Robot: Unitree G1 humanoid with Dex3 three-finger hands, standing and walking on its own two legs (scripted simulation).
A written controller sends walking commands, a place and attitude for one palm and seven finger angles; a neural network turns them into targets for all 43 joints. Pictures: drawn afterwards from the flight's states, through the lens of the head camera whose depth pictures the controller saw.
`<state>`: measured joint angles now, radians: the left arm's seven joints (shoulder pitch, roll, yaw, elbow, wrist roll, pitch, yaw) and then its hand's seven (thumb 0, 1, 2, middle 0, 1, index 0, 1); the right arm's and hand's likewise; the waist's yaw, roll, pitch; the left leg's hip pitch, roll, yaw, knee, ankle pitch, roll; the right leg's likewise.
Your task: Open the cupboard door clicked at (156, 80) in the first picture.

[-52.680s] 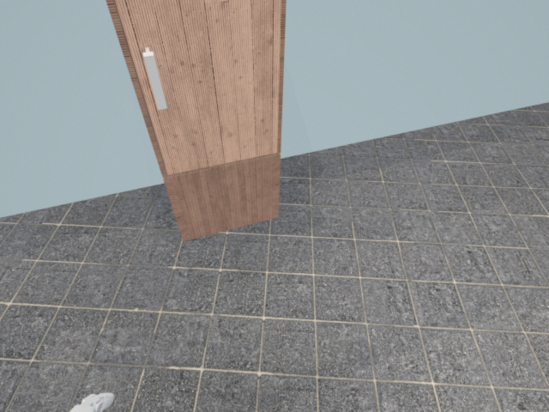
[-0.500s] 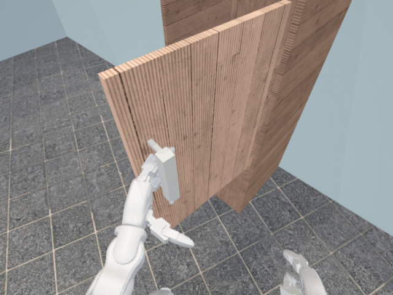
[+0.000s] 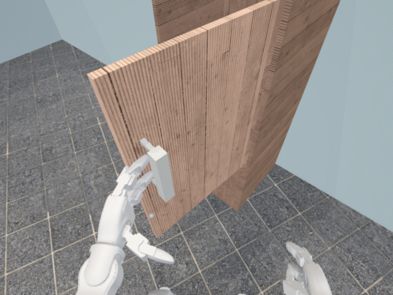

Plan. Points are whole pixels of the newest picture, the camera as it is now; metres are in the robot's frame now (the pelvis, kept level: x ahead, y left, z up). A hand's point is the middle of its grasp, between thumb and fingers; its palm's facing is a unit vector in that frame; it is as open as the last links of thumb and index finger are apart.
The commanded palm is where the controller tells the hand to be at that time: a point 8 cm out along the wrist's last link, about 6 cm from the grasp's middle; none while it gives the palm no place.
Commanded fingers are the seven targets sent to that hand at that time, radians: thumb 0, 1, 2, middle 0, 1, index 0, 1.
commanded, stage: slide the hand sideways off the handle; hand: left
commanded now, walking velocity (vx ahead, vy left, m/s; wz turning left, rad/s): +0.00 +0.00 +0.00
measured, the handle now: (156, 170) +0.35 +0.11 +0.07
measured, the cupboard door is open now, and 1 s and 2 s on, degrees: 83 82 82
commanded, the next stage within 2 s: draw the hand back to the body in 0.54 s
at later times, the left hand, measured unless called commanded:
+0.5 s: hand (118, 232) +0.22 +0.15 +0.07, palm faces +0.01 -1.00 -0.05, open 16.2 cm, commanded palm +0.19 +0.21 +0.07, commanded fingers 0.00 -0.50 0.30 -0.15 -0.30 -0.15 -0.30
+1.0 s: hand (89, 230) +0.21 +0.19 +0.10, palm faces +0.01 -1.00 -0.06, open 16.3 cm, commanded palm +0.18 +0.25 +0.12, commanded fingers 0.00 -0.50 0.30 -0.15 -0.30 -0.15 -0.30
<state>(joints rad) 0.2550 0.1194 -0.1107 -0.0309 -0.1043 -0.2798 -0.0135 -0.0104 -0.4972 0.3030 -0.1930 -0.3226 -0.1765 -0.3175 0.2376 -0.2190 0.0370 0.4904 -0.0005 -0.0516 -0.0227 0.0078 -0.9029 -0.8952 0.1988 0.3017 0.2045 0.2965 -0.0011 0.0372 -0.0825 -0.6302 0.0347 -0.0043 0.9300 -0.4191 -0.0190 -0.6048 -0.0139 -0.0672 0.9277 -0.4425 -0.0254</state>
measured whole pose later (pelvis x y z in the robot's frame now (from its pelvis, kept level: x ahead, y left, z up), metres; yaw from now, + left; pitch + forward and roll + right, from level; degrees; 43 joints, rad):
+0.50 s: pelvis +0.02 +0.00 -0.01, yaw +1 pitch +10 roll -1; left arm 0.52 0.18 0.05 -0.19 -0.21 -0.33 -0.17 -0.01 -0.50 0.30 -0.16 -0.31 -0.17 -0.31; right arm 0.25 -0.23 0.01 0.47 0.01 -0.10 -0.05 0.01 -0.90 -0.90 0.20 0.30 0.20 0.30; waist 0.02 0.04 -0.11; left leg -0.68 0.04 -0.03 0.99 -0.48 -0.03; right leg -0.64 -0.01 -0.09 0.97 -0.50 -0.03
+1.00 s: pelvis +0.02 +0.01 +0.00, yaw +1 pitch +6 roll -2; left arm 0.54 0.24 0.12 -0.32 -0.27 -0.17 -0.20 -0.01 -0.50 0.30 -0.15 -0.30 -0.15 -0.30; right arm 0.27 -0.23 0.05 0.46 0.04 -0.12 -0.07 0.01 -0.90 -0.90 0.20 0.30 0.21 0.30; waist 0.02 0.06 -0.12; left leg -0.61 0.03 -0.03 0.96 -0.46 0.00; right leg -0.55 -0.01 -0.09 0.90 -0.47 -0.01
